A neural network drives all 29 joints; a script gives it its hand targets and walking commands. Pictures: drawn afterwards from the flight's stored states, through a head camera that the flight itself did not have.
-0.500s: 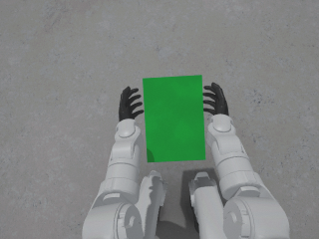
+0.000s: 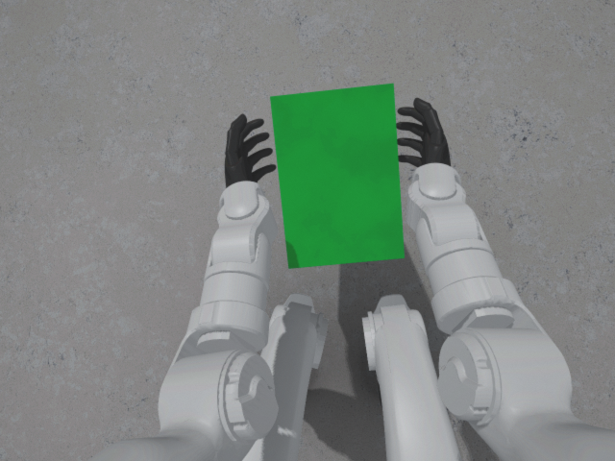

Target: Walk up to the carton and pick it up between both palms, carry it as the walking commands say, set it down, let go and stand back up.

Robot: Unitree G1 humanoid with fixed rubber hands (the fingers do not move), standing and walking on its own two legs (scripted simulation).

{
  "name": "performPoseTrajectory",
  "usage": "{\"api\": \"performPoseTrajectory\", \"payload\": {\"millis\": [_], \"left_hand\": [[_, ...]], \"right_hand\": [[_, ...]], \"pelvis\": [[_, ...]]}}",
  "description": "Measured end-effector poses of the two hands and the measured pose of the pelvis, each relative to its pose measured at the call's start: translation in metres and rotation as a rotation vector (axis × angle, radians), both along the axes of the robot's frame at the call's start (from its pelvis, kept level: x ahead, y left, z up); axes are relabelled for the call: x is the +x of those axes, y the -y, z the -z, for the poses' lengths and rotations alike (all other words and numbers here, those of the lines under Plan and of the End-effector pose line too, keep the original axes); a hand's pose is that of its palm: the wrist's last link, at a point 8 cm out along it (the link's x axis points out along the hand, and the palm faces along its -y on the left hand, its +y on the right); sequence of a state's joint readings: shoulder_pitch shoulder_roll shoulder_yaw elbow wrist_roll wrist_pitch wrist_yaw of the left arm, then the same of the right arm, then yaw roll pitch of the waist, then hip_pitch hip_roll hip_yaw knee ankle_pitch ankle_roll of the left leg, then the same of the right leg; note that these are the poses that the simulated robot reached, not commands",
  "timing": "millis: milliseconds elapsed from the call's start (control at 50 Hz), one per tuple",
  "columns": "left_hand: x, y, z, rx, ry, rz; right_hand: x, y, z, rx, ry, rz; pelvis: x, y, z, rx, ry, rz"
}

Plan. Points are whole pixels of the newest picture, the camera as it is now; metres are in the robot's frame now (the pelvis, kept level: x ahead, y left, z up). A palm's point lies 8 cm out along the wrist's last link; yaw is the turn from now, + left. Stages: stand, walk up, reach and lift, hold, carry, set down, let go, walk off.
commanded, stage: set down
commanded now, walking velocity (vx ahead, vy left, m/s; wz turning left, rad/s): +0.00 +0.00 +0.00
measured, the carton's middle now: (334, 179) +0.48 +0.02 -0.21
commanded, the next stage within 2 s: none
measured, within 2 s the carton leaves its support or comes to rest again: neither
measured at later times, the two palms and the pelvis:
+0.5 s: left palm (260, 183) +0.46 +0.13 -0.18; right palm (418, 164) +0.50 -0.10 -0.19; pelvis -0.01 +0.00 -0.06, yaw +1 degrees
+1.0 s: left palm (270, 186) +0.48 +0.13 -0.27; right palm (408, 165) +0.52 -0.10 -0.28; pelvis -0.01 +0.00 -0.12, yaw +2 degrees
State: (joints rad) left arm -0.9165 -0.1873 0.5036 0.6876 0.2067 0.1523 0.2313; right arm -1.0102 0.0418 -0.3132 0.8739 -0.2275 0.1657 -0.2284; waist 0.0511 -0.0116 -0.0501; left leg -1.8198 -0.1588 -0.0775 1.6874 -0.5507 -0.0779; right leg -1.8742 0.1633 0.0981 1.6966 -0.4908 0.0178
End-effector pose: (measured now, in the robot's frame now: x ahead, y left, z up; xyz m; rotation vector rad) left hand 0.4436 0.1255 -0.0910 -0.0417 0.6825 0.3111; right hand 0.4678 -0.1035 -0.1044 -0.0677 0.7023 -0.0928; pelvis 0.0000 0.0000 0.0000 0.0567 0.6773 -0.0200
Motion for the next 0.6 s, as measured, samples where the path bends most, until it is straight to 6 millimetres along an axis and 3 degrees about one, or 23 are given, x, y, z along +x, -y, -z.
{"api": "performPoseTrajectory", "payload": {"millis": [600], "left_hand": [[0.026, -0.001, 0.105, -0.013, -0.016, 0.005]], "right_hand": [[0.034, 0.001, 0.102, -0.014, -0.015, -0.037]], "pelvis": [[-0.013, -0.003, 0.076, 0.006, -0.045, -0.01]]}}
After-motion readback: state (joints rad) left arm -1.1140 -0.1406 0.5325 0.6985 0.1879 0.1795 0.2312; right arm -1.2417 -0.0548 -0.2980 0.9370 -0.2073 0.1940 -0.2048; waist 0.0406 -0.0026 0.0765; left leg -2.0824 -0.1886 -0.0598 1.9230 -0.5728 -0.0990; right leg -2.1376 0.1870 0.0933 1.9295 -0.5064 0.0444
